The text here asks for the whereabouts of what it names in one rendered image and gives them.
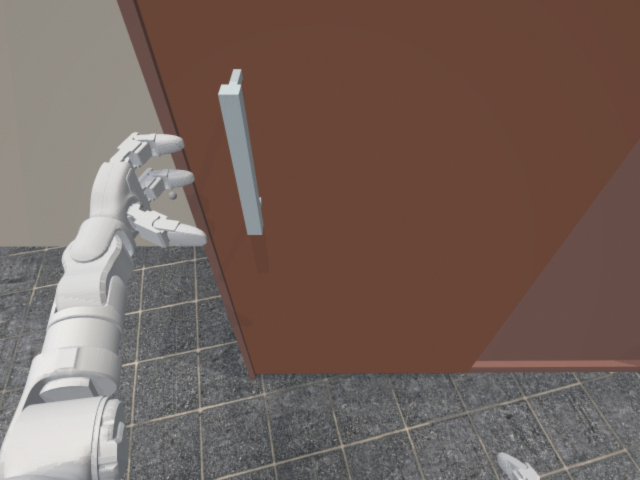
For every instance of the wardrobe door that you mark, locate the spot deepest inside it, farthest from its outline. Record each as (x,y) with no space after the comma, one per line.
(585,304)
(419,162)

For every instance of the handle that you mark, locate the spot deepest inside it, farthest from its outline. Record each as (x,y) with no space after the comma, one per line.
(235,122)

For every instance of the right robot hand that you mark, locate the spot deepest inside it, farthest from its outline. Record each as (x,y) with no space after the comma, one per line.
(515,469)

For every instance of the left robot hand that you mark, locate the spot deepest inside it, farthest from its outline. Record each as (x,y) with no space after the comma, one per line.
(116,189)

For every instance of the robot left forearm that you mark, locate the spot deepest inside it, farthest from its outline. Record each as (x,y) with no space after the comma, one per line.
(79,358)

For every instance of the robot left upper arm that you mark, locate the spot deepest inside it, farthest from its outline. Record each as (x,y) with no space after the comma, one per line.
(80,439)

